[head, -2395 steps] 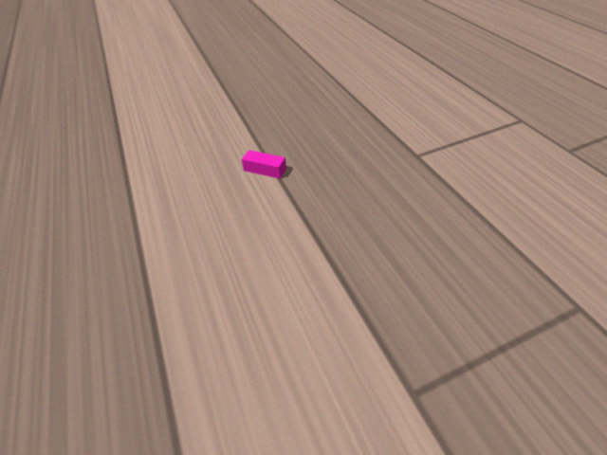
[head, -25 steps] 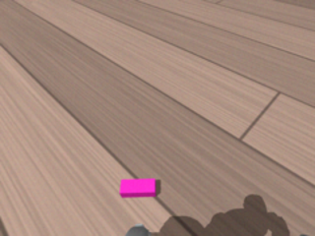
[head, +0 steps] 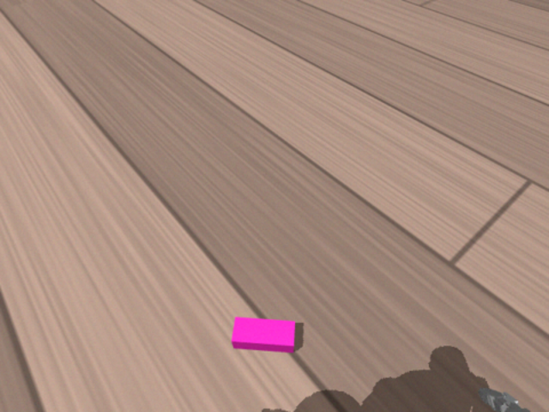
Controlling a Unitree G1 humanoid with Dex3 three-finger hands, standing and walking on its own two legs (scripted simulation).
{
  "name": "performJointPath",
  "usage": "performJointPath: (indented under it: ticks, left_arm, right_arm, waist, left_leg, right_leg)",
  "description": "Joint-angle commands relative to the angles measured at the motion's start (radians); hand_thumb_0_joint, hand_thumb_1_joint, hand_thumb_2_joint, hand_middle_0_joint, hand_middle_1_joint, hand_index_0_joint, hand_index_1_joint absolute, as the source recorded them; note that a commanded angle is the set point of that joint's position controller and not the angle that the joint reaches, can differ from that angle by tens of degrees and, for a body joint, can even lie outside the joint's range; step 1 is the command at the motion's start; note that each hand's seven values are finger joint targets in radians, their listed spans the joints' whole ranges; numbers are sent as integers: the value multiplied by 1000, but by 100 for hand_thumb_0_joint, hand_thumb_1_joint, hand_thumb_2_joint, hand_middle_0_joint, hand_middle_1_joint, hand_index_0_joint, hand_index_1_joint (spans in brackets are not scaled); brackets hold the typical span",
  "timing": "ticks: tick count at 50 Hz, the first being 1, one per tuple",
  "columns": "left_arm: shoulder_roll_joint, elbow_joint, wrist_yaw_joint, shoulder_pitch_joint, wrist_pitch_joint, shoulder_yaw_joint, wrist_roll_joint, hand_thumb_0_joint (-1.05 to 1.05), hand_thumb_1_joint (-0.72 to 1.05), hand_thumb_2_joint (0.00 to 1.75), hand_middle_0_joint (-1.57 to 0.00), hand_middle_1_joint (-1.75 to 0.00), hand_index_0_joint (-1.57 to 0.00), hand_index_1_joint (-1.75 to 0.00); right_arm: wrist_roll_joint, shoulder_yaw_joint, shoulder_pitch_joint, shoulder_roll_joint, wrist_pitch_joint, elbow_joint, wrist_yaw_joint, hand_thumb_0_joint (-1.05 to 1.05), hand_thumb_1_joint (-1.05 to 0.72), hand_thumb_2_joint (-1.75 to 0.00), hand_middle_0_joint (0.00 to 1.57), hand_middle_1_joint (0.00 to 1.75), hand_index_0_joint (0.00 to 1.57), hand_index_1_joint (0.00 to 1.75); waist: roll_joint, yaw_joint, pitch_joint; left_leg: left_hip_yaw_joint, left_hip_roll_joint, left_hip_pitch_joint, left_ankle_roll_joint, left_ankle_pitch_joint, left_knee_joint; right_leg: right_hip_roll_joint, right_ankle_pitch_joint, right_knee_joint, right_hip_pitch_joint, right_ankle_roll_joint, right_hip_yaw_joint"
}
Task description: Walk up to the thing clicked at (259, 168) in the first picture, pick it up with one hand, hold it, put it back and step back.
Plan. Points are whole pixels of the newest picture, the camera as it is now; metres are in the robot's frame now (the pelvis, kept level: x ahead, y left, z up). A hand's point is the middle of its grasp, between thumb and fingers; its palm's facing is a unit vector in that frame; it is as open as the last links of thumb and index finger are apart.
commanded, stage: walk up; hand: left
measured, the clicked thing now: (264, 334) +0.48 +0.12 -0.72
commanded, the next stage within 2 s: none
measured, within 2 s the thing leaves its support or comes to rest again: neither
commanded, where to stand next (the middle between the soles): +0.08 -0.11 m, yaw -2 degrees
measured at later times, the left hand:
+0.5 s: hand out of the picture +0.01 +0.22 -0.15, palm faces -0.10 -0.92 -0.39, open 7.4 cm
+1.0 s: hand out of the picture +0.13 +0.24 -0.14, palm faces -0.05 -0.93 -0.37, open 7.4 cm
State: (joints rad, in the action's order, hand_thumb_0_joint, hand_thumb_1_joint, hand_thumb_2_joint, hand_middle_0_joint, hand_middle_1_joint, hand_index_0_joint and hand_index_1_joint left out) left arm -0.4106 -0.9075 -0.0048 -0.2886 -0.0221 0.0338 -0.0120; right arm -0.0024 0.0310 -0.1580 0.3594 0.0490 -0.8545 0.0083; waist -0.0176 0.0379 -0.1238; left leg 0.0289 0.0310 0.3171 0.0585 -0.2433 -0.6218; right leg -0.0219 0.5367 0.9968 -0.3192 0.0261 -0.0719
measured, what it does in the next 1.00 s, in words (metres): steps on the spot: right foot, then left foot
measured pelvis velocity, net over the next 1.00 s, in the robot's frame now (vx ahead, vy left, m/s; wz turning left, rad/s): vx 0.01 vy -0.02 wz -0.02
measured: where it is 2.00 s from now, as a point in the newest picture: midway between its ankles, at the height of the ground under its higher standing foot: outside the picture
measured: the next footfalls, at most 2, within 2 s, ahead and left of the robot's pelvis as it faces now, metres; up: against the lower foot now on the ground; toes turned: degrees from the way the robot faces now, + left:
right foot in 0.36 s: -0.04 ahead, -0.17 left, +0.00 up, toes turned -3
left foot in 0.64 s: +0.02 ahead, +0.07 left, +0.00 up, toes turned +0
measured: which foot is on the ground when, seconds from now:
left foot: down 0.00-0.40, up 0.42-0.62, down 0.64-1.00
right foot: up 0.00-0.34, down 0.36-0.70, up 0.72-1.00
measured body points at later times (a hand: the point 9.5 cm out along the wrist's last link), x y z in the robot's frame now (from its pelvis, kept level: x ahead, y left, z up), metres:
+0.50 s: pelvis -0.04 -0.04 -0.01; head -0.02 -0.05 +0.44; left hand +0.02 +0.27 -0.12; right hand +0.01 -0.36 -0.13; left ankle +0.02 +0.09 -0.70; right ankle -0.08 -0.17 -0.72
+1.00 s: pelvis +0.01 -0.02 +0.01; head +0.06 -0.01 +0.45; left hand +0.14 +0.29 -0.11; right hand +0.05 -0.34 -0.10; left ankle -0.02 +0.07 -0.72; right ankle +0.12 -0.16 -0.70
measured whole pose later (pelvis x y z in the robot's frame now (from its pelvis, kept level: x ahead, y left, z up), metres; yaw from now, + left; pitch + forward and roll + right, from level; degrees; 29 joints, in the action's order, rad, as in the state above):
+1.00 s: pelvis +0.01 -0.02 +0.01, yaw -1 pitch -3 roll +0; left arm -0.40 -0.89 -0.02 -0.12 -0.01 0.04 -0.03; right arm -0.01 0.04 -0.24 0.38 -0.01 -0.88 -0.01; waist -0.04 -0.04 -0.18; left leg 0.03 0.03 0.14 0.05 -0.32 -0.52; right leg -0.03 0.25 0.71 -0.45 0.00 0.00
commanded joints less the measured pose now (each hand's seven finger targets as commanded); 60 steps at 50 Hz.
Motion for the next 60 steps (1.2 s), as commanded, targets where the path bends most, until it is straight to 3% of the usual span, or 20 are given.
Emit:
performJointPath:
  ticks: [1,8,14,17,19,21,24,30,33,34,35,36,37,40,45,51,53,54,56,60]
  left_arm:
    - [-178,40,-9,-41,-9,61,3,0,90,90,-20,-30,-20,-30]
    - [-180,52,-23,-23,-47,73,1,0,90,90,-20,-30,-20,-30]
    - [-178,59,-12,22,11,69,11,0,90,90,-20,-30,-20,-30]
    - [-164,-14,-9,-83,34,82,35,0,90,90,-20,-30,-20,-30]
    - [-250,16,-14,-17,54,106,71,0,90,90,-20,-30,-20,-30]
    - [-353,76,-12,131,41,116,69,0,90,90,-20,-30,-20,-30]
    - [-195,63,-8,176,59,81,48,0,90,90,-20,-30,-20,-30]
    - [-273,62,29,-20,62,118,48,0,90,90,-20,-30,-20,-30]
    - [-224,101,31,78,55,85,30,0,90,90,-20,-30,-20,-30]
    - [-145,126,28,89,59,60,16,0,90,90,-20,-30,-20,-30]
    - [-106,134,20,121,58,51,15,0,90,90,-20,-30,-20,-30]
    - [-203,129,5,147,58,71,27,0,90,90,-20,-30,-20,-30]
    - [-219,125,2,153,65,67,26,0,90,90,-20,-30,-20,-30]
    - [-182,80,16,45,60,59,12,0,90,90,-20,-30,-20,-30]
    - [-129,70,-27,111,40,42,-28,0,90,90,-20,-30,-20,-30]
    - [-151,57,-24,135,17,62,14,0,90,90,-20,-30,-20,-30]
    - [-220,71,-25,132,21,81,34,0,90,90,-20,-30,-20,-30]
    - [-244,94,-26,147,20,87,35,0,90,90,-20,-30,-20,-30]
    - [-231,128,-29,201,10,77,34,0,90,90,-20,-30,-20,-30]
    - [-168,169,-30,268,-12,79,44,0,90,90,-20,-30,-20,-30]
  right_arm:
    - [12,69,-36,298,16,28,-48,0,-90,-90,20,30,20,30]
    - [-4,81,59,285,-18,86,-59,0,-90,-90,20,30,20,30]
    - [-28,81,26,274,-42,94,-27,0,-90,-90,20,30,20,30]
    - [-28,80,51,294,-67,86,-11,0,-90,-90,20,30,20,30]
    - [-12,35,-3,172,-62,84,-11,0,-90,-90,20,30,20,30]
    - [-13,67,94,266,-43,63,-32,0,-90,-90,20,30,20,30]
    - [7,55,8,220,-25,-14,-10,0,-90,-90,20,30,20,30]
    - [-18,68,13,255,16,12,21,0,-90,-90,20,30,20,30]
    - [-18,86,-202,236,38,-44,14,0,-90,-90,20,30,20,30]
    - [-29,114,-305,307,48,-62,2,0,-90,-90,20,30,20,30]
    - [-44,126,-311,391,49,-55,-5,0,-90,-90,20,30,20,30]
    - [-16,128,-305,385,42,-44,-1,0,-90,-90,20,30,20,30]
    - [-14,122,-285,362,39,-34,-2,0,-90,-90,20,30,20,30]
    - [-4,78,-173,254,47,4,-15,0,-90,-90,20,30,20,30]
    - [-8,60,-61,228,-21,35,-30,0,-90,-90,20,30,20,30]
    - [28,69,-27,247,-70,57,-38,0,-90,-90,20,30,20,30]
    - [37,51,-63,199,-70,57,-39,0,-90,-90,20,30,20,30]
    - [40,39,-122,155,-72,47,-43,0,-90,-90,20,30,20,30]
    - [25,62,-180,214,-98,12,-63,0,-90,-90,20,30,20,30]
    - [21,72,-180,243,-98,-2,-54,0,-90,-90,20,30,20,30]
  waist:
    - [77,-15,66]
    - [170,-22,133]
    - [220,-74,301]
    - [186,-15,265]
    - [-177,-18,153]
    - [-188,14,12]
    - [-146,-47,-5]
    - [-205,49,15]
    - [-66,-94,108]
    - [165,-146,168]
    - [247,-139,96]
    - [114,-133,50]
    - [66,-112,7]
    - [82,-37,35]
    - [245,-48,13]
    - [111,-28,165]
    - [-73,-18,209]
    - [-224,-24,241]
    - [-214,-33,228]
    - [-158,-43,266]
  left_leg:
    - [-287,-313,-54,122,525,209]
    - [-188,-306,-28,180,554,167]
    - [-166,-248,-223,174,84,84]
    - [-178,-238,-11,135,-152,25]
    - [-45,-75,317,-8,-278,-242]
    - [-140,-50,122,-50,-311,-332]
    - [-54,-30,103,-56,-146,-209]
    - [10,-16,213,-38,-261,-30]
    - [-2,-13,-211,-6,-43,284]
    - [-291,-157,-440,31,-119,376]
    - [-661,-375,-481,115,-42,387]
    - [-708,-452,-388,220,15,352]
    - [-632,-432,-305,241,152,335]
    - [-245,-248,-320,92,440,289]
    - [-55,-168,-139,88,879,205]
    - [-102,-146,-69,57,477,5]
    - [-88,-76,3,0,229,-159]
    - [-69,51,46,-40,-212,-360]
    - [-129,58,32,-50,-444,-571]
    - [-137,76,77,-73,-316,-684]
  right_leg:
    - [-11,-47,72,-89,-5,-70]
    - [75,-88,298,-152,-33,-104]
    - [14,-58,-156,-79,-48,46]
    - [27,-132,-555,182,-10,78]
    - [-184,9,-696,258,84,-369]
    - [-376,152,-739,-181,239,-521]
    - [-166,-236,-643,-6,118,-147]
    - [-232,-44,-665,273,192,-247]
    - [-158,-378,-381,98,113,-76]
    - [-43,-380,-49,-120,46,35]
    - [88,-15,50,-424,4,55]
    - [13,45,44,-383,24,-48]
    - [-6,24,72,-343,26,-73]
    - [-25,-147,-13,-283,11,-34]
    - [13,-264,-201,-94,-30,116]
    - [27,-452,-474,143,14,105]
    - [-130,-798,-530,225,65,-44]
    - [-301,-1016,-592,249,161,-244]
    - [-368,-939,-592,132,291,-336]
    - [-237,-669,-573,102,217,-144]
